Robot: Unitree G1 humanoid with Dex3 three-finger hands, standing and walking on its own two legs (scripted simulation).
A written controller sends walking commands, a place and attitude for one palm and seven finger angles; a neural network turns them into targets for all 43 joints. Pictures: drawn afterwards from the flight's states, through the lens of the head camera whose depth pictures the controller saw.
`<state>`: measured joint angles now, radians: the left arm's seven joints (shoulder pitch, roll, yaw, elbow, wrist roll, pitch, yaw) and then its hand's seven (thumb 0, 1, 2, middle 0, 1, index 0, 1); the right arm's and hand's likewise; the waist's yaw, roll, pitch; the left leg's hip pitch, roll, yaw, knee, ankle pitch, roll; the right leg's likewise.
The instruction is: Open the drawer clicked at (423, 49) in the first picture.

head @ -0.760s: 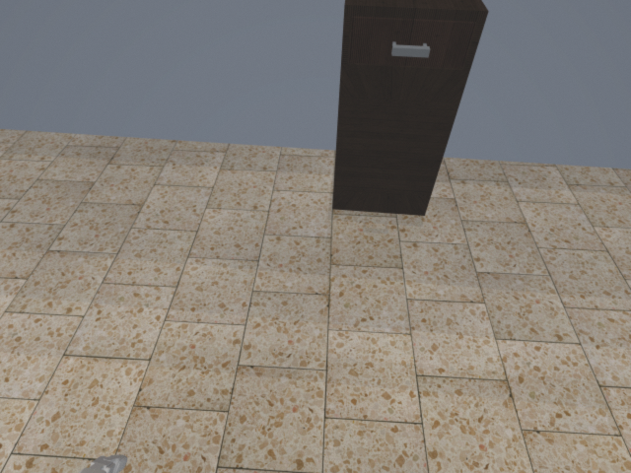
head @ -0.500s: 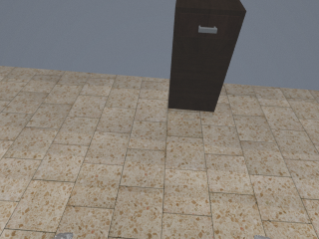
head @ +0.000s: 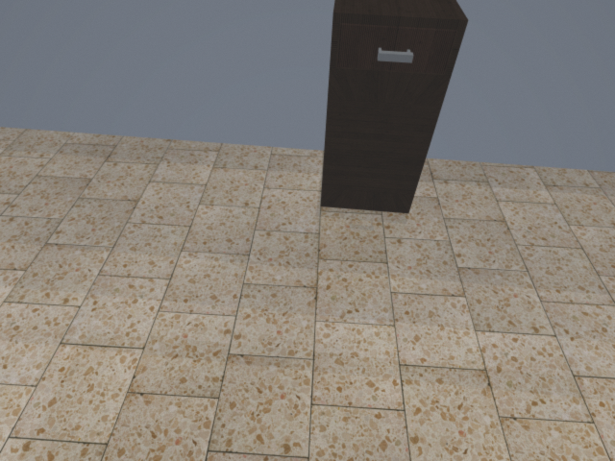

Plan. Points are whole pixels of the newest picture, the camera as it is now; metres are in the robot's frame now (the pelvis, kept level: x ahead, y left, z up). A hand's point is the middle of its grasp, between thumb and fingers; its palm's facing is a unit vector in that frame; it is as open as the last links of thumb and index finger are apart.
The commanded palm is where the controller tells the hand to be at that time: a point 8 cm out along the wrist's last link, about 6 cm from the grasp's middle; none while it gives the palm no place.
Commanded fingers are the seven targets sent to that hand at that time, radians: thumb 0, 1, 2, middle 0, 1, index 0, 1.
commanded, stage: stand and wait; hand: left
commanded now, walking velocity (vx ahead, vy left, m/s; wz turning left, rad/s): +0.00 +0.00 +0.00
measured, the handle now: (394, 53) +1.34 -0.22 -0.02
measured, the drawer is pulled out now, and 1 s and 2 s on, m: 0.00 0.00 0.00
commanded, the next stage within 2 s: look at it before walking up in 0.06 s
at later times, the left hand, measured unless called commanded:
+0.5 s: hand out of the picture +0.06 +0.25 -0.16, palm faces -0.04 -0.94 -0.33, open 7.4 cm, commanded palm none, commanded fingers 0.00 0.90 0.90 -0.20 -0.30 -0.20 -0.30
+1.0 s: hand out of the picture +0.08 +0.23 -0.17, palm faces -0.09 -0.94 -0.32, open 7.4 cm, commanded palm none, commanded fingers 0.00 0.90 0.90 -0.20 -0.30 -0.20 -0.30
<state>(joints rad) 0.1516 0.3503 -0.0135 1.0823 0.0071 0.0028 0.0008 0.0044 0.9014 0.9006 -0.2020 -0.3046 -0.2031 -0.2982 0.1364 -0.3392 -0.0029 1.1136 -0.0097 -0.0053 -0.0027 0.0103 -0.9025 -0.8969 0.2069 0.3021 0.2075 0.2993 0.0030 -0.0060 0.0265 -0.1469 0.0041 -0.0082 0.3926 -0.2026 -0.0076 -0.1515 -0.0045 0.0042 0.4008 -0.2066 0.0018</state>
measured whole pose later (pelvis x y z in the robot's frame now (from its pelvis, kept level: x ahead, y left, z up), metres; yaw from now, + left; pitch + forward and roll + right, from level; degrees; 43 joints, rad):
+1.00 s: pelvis +0.00 +0.00 -0.01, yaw -5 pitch -1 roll +1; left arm 0.18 0.31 0.01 1.02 0.01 0.05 0.00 0.00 0.90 0.90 -0.20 -0.30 -0.20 -0.30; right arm 0.11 -0.29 -0.02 1.03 -0.01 0.01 -0.02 0.01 -0.90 -0.90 0.21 0.30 0.21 0.30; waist 0.02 -0.02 0.04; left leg -0.19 0.03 0.08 0.47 -0.26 -0.01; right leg -0.26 0.02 0.09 0.52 -0.25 0.00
